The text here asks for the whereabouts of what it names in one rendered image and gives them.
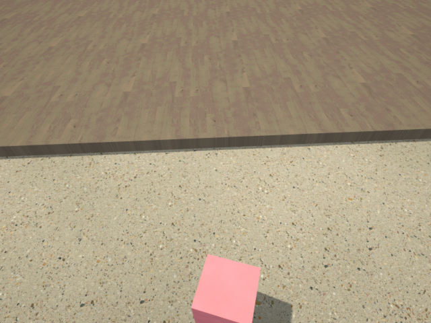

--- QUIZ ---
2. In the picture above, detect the carton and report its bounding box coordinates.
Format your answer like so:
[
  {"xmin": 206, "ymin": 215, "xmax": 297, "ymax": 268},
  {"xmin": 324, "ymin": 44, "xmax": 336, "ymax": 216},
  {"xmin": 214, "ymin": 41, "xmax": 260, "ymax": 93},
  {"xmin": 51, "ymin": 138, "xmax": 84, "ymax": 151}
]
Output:
[{"xmin": 191, "ymin": 254, "xmax": 261, "ymax": 323}]

